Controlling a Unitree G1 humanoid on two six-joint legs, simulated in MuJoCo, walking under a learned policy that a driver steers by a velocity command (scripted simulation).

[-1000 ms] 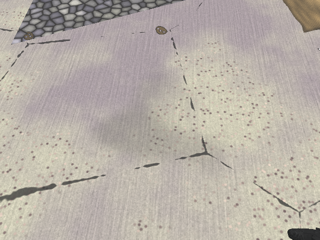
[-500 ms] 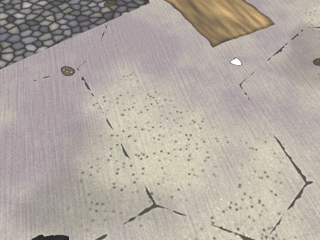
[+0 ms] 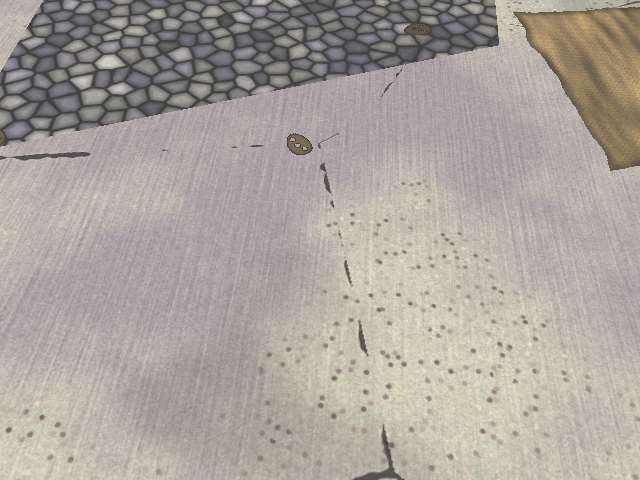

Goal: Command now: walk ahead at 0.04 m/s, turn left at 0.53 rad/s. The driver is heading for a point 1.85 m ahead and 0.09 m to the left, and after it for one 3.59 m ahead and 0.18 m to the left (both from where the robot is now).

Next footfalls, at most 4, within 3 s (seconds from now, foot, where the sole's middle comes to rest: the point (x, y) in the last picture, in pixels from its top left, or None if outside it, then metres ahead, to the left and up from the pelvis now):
0.02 left None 0.06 0.12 -0.77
0.50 right None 0.09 -0.11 -0.77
0.78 left None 0.00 0.13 -0.77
1.12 right None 0.05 -0.13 -0.77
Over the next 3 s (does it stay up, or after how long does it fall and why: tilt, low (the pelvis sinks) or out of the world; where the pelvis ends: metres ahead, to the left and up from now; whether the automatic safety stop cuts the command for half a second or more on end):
stays up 0.54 0.09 0.00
